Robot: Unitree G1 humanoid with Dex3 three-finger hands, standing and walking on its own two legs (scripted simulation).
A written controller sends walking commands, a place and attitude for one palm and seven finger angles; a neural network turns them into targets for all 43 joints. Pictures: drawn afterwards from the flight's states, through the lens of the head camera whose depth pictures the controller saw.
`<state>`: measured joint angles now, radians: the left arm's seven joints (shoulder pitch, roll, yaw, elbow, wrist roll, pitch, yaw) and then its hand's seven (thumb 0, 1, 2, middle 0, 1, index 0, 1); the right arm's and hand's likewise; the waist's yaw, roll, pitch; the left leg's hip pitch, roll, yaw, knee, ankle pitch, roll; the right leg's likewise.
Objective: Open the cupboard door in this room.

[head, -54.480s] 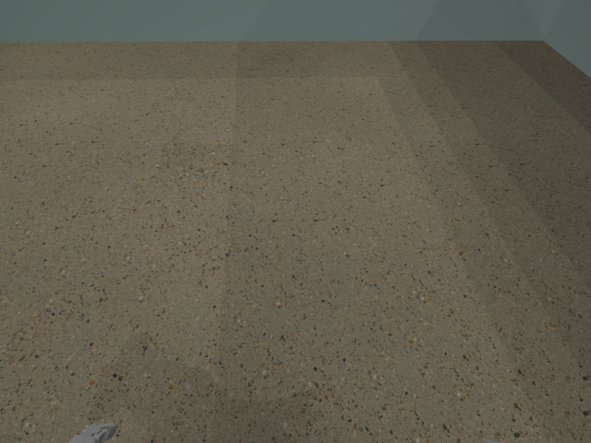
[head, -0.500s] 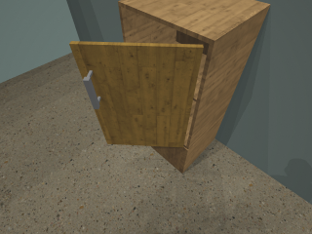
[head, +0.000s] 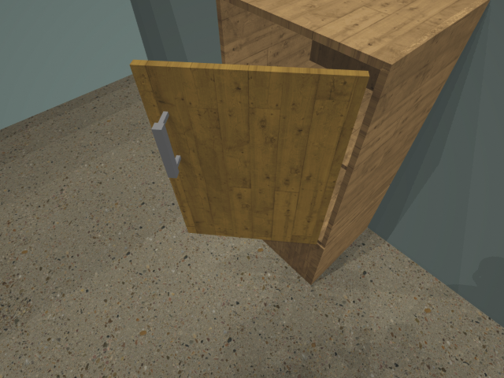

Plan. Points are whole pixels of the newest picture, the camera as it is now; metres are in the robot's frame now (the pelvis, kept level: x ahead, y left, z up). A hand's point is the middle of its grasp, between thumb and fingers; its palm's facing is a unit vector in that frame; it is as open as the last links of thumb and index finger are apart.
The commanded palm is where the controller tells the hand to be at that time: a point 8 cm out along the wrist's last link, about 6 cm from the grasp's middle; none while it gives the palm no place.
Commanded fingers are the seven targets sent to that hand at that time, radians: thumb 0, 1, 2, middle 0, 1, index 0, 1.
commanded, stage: come to a stop and stand still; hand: left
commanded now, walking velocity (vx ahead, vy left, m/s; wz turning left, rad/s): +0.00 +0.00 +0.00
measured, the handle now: (169, 146) +0.55 +0.22 +0.02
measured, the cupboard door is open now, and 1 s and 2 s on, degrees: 41 41 41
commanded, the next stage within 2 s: look again from close up in 0.92 s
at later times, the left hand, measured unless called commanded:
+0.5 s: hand out of the picture +0.06 +0.21 -0.16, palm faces +0.00 -0.97 -0.23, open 7.4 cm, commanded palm none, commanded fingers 0.00 0.90 0.90 -0.20 -0.30 -0.20 -0.30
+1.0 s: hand out of the picture +0.07 +0.24 -0.16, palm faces -0.05 -0.97 -0.23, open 7.4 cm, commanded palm none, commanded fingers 0.00 0.90 0.90 -0.20 -0.30 -0.20 -0.30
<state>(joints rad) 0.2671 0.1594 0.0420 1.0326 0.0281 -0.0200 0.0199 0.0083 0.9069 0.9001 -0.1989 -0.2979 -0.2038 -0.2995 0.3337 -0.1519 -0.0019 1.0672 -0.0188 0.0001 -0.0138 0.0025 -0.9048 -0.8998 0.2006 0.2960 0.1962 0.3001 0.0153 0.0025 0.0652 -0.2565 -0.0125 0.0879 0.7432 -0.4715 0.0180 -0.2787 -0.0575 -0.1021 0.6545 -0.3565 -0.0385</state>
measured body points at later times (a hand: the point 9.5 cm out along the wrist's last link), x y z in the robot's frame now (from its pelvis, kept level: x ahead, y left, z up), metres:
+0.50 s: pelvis +0.03 +0.03 +0.01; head +0.05 +0.02 +0.46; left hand +0.06 +0.26 -0.14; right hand +0.09 -0.20 -0.15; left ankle +0.05 +0.17 -0.72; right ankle +0.01 -0.07 -0.72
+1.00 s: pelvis +0.02 +0.05 +0.01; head +0.04 +0.06 +0.46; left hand +0.07 +0.29 -0.14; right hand +0.02 -0.17 -0.14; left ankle +0.04 +0.17 -0.72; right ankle +0.01 -0.07 -0.72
